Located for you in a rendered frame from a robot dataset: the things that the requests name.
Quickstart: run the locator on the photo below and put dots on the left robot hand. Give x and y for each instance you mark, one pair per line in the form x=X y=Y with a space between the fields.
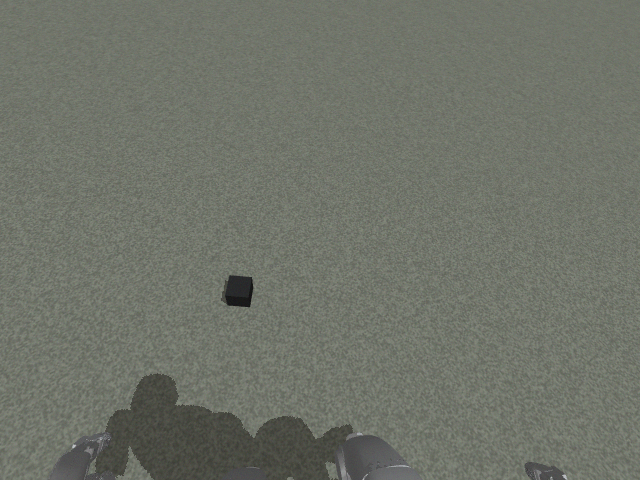
x=75 y=465

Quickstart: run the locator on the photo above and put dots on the cube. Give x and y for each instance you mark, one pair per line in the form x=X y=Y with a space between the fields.
x=239 y=291

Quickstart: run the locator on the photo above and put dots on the right robot hand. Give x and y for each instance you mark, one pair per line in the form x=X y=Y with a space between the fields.
x=538 y=471

